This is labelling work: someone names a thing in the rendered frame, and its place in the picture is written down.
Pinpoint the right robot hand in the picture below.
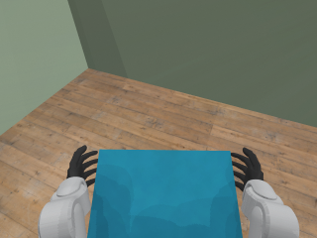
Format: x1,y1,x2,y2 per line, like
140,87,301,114
231,147,264,192

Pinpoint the carton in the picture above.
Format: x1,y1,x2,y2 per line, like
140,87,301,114
87,149,243,238

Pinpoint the right robot forearm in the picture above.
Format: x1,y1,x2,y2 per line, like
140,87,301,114
241,179,300,238

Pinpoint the left robot hand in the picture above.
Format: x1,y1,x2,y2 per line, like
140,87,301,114
66,145,98,187

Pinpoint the left robot forearm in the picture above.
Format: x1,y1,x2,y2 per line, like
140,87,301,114
38,177,91,238

